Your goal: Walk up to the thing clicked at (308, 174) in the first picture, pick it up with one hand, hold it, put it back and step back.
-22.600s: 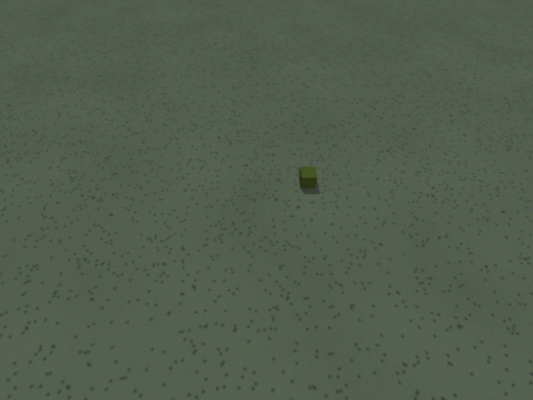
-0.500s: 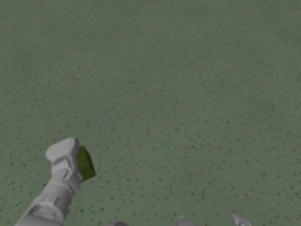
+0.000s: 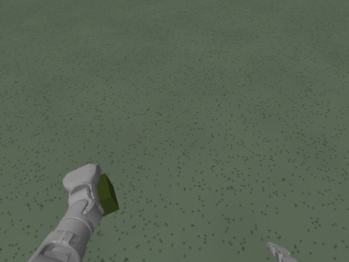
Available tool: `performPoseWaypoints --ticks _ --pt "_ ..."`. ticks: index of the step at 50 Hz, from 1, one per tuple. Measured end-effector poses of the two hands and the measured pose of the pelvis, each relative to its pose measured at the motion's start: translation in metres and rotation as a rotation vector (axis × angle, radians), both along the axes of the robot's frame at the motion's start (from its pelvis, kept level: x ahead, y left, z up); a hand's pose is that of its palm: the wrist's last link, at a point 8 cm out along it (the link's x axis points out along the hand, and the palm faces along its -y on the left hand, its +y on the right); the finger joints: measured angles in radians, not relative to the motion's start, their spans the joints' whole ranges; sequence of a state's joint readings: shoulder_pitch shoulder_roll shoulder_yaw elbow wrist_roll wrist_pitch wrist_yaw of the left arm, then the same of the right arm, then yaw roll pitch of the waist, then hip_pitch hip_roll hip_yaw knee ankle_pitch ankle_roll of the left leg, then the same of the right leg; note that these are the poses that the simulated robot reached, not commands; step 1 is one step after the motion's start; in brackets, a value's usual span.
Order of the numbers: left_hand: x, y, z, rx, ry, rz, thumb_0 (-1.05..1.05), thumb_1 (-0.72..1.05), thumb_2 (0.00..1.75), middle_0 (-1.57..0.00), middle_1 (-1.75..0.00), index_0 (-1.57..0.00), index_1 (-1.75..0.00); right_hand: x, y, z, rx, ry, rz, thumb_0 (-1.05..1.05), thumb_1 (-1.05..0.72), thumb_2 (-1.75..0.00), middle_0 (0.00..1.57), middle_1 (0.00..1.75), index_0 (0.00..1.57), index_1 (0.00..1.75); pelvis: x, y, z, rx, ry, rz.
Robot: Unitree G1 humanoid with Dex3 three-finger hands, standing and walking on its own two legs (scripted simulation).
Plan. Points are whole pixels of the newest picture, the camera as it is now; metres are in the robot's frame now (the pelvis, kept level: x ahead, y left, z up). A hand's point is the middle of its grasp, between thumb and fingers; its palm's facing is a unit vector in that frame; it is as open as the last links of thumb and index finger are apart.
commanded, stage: hold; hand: left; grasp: from above
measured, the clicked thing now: (98, 196) +0.32 +0.22 -0.10
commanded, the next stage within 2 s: crouch in 1.64 s
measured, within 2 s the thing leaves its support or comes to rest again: neither
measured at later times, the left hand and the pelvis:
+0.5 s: hand (88, 195) +0.30 +0.22 -0.03, palm faces -0.39 -0.20 -0.90, open 10.4 cm; pelvis +0.00 +0.00 +0.01, yaw +0 degrees
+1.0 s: hand (82, 195) +0.29 +0.22 -0.01, palm faces -0.39 -0.19 -0.90, open 10.4 cm; pelvis -0.01 +0.00 +0.01, yaw +0 degrees
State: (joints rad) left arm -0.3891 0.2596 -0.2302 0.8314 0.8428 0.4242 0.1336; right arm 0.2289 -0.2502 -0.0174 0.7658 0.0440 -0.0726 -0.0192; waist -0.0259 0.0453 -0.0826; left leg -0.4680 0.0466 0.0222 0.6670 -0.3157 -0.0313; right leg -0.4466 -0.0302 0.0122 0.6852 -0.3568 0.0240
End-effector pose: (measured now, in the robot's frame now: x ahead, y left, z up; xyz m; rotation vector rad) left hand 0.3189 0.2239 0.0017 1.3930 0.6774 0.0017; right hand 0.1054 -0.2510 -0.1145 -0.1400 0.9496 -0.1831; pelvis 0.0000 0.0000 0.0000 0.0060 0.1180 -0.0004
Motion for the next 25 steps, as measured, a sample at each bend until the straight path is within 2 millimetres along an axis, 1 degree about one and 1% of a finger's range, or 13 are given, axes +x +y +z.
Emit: performPoseWaypoints --ticks 7,25 --pt "-0.005 -0.002 0.009 0.0 -0.001 -0.009 0.0 -0.06 0.47 -0.64 -0.51 -0.72 -0.5 0.009 0.001 0.005 0.01 -0.025 0.018 0.01 -0.89 -0.89 0.2 0.3 0.2 0.29 0.0 -0.002 0.003 0.002 -0.019 0.0" --pt "-0.015 -0.003 0.026 -0.002 -0.001 -0.025 0.0 -0.06 0.47 -0.63 -0.51 -0.72 -0.5 0.022 0.006 0.018 0.024 -0.077 0.045 0.01 -0.9 -0.89 0.2 0.3 0.2 0.29 -0.004 -0.003 0.01 0.003 -0.059 -0.002"
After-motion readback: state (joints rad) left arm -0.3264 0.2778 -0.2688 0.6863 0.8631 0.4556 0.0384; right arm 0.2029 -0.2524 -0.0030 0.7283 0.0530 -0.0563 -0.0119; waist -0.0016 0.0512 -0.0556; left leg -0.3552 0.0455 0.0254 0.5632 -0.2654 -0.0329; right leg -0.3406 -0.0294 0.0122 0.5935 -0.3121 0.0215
